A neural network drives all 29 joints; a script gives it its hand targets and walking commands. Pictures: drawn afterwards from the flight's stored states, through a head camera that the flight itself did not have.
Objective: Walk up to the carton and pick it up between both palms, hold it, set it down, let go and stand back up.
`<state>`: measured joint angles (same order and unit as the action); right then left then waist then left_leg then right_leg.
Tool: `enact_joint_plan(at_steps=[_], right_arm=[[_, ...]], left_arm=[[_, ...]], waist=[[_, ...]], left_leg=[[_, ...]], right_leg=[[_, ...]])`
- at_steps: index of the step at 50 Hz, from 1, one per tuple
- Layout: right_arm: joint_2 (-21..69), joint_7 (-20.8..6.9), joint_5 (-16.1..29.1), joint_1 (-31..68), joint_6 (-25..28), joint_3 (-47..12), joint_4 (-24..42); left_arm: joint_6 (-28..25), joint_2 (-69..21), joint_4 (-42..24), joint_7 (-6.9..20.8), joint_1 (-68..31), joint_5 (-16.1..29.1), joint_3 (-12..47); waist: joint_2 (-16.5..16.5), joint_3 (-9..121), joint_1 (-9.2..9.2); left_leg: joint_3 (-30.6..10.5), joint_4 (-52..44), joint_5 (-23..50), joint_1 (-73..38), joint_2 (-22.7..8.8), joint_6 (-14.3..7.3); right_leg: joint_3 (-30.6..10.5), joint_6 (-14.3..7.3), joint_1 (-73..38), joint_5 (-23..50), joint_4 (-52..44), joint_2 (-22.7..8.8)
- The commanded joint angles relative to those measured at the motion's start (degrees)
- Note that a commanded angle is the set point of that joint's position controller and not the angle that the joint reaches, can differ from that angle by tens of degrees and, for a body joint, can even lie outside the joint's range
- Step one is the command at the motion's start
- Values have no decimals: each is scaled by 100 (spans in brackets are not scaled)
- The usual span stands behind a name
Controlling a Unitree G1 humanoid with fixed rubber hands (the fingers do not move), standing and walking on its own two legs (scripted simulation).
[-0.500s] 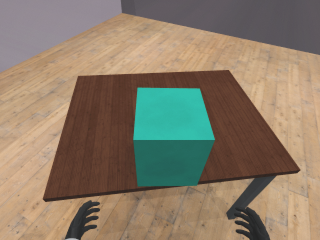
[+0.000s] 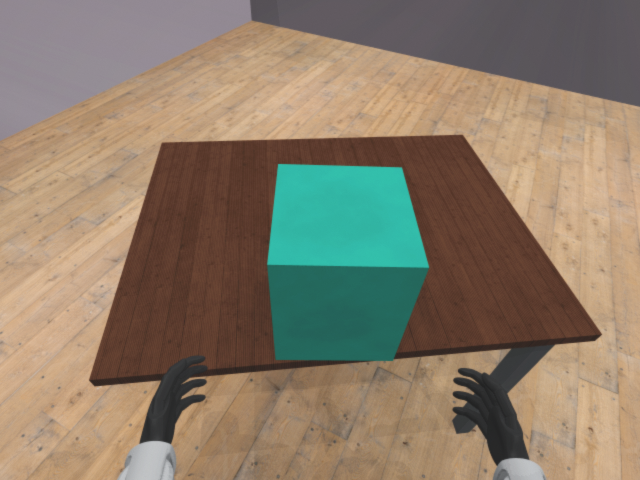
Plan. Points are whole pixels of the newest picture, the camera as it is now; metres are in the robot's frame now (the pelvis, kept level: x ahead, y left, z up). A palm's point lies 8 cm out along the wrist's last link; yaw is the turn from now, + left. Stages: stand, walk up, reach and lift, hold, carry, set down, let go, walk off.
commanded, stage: reach and lift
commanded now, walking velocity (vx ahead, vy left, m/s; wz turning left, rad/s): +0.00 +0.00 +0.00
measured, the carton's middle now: (337, 265) +0.44 +0.00 -0.01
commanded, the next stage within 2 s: none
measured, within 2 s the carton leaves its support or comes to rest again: neither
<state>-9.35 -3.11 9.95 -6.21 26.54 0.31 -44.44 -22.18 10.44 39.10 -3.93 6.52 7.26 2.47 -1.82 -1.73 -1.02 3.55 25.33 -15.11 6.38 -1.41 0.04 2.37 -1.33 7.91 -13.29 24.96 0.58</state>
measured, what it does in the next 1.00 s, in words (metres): stands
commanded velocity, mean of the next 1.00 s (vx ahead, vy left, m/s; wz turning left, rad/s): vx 0.00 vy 0.00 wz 0.00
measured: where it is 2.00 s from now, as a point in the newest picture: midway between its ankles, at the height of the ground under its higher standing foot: outside the picture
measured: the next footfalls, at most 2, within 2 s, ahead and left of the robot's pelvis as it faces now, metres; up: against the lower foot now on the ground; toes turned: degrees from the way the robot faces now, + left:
none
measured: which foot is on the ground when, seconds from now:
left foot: down 0.00-1.00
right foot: down 0.00-1.00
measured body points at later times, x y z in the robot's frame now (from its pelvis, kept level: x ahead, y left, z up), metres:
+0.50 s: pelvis +0.01 -0.01 +0.00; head +0.00 +0.01 +0.45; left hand +0.29 +0.22 -0.01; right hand +0.30 -0.22 +0.01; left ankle -0.01 +0.12 -0.74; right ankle +0.01 -0.10 -0.74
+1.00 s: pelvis +0.00 +0.00 +0.01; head +0.01 +0.02 +0.46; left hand +0.36 +0.21 +0.07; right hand +0.37 -0.20 +0.08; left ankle -0.01 +0.12 -0.74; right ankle +0.01 -0.10 -0.74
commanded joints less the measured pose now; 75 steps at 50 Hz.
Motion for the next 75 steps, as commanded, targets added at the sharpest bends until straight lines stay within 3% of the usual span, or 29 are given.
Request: enact_joint_plan(at_steps=[1,8,17,24,34,42,53,59,67,75], right_arm=[[-463,67,92,1042,343,105,383],[-491,206,213,1690,367,-9,31],[-743,326,508,2511,100,-184,-8],[-980,387,866,2951,-332,-413,161],[-1232,360,947,3740,-1479,-182,907],[-1314,380,771,4302,-2072,145,1134],[-1503,594,979,5041,-2523,-8,1185],[-1628,733,1143,5497,-2773,-55,1388],[-1761,777,1265,6253,-3199,-61,1070],[-1866,750,1363,7120,-3471,-184,353]], left_arm=[[-419,383,-357,-38,-1050,93,-107],[-492,463,-9,7,-1590,115,-234],[-39,597,-68,77,-2315,190,-337],[646,668,-517,151,-2598,87,-493],[2015,490,-1459,89,-3355,14,-651],[2689,375,-1752,40,-4053,-115,-755],[3339,465,-1860,65,-4616,-239,-1004],[3703,616,-2038,149,-5045,-144,-1063],[4014,909,-1791,148,-5955,-41,-1073],[4092,1168,-941,103,-6816,-8,-1039]], waist=[[190,488,56],[127,815,85],[95,1377,97],[126,1506,32],[65,1339,-25],[213,1564,-32],[156,2087,-114],[116,2280,-67],[184,2655,-14],[157,2991,-22]], left_leg=[[-216,-216,656,356,156,223],[-262,-24,778,523,156,195],[-244,59,1437,299,170,210],[-204,-127,2032,-203,176,219],[-158,-629,1716,-507,133,129],[-124,-791,1417,-391,137,113],[-111,-545,2412,-490,154,187],[-101,-454,2685,-479,168,228],[-115,-404,2542,-255,181,206],[-146,-388,2364,95,205,153]], right_leg=[[-328,-112,108,264,-276,16],[-347,-61,143,490,-104,1],[-361,9,56,1165,-106,-1],[-379,86,-171,1807,-330,8],[-275,90,-195,1224,-865,99],[-216,86,-269,966,-960,123],[-196,157,-528,1985,-812,289],[-174,217,-576,2347,-762,341],[-188,255,-510,2419,-695,301],[-195,301,-491,2444,-640,253]])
